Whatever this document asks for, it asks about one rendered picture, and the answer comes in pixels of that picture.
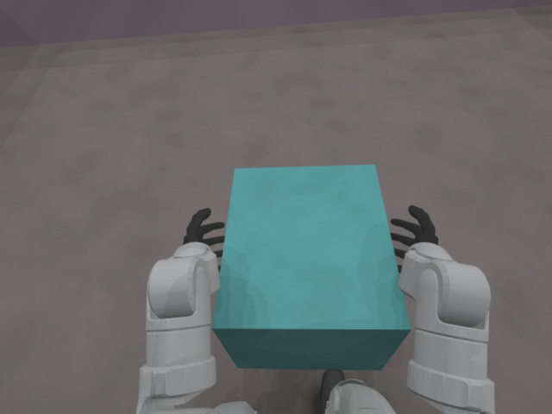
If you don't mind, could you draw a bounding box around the right robot hand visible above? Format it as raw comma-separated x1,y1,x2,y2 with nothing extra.
390,205,438,273

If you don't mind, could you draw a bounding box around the right robot forearm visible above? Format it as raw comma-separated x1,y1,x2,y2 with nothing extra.
398,242,495,414

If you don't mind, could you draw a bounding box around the left robot hand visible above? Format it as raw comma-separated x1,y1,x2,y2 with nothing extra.
183,208,225,272

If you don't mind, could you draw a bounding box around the left robot forearm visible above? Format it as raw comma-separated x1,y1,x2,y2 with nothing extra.
136,242,221,414

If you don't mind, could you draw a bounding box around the robot right foot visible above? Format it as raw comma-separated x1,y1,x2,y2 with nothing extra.
320,370,345,414

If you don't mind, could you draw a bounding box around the carton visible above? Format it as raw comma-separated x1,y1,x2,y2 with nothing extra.
212,165,411,370

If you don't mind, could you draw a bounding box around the robot right thigh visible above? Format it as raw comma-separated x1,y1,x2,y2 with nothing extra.
329,383,396,414

